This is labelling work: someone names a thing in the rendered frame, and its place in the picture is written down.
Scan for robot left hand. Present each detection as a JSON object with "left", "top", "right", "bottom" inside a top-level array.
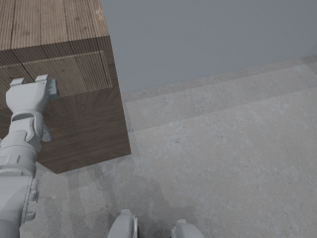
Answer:
[{"left": 6, "top": 74, "right": 53, "bottom": 142}]

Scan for robot right thigh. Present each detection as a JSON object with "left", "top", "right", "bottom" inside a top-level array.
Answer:
[{"left": 170, "top": 223, "right": 205, "bottom": 238}]

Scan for cabinet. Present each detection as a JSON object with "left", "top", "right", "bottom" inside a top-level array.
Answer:
[{"left": 0, "top": 0, "right": 132, "bottom": 175}]

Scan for robot left shin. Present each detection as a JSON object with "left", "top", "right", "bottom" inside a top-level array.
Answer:
[{"left": 121, "top": 209, "right": 133, "bottom": 215}]

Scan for handle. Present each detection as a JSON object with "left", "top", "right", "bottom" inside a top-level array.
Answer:
[{"left": 49, "top": 78, "right": 60, "bottom": 101}]

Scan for robot left upper arm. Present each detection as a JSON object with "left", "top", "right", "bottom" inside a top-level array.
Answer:
[{"left": 0, "top": 176, "right": 39, "bottom": 238}]

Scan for drawer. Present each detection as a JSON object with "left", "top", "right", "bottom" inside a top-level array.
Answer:
[{"left": 0, "top": 51, "right": 111, "bottom": 108}]

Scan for left robot forearm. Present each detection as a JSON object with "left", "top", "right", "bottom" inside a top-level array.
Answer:
[{"left": 0, "top": 110, "right": 44, "bottom": 179}]

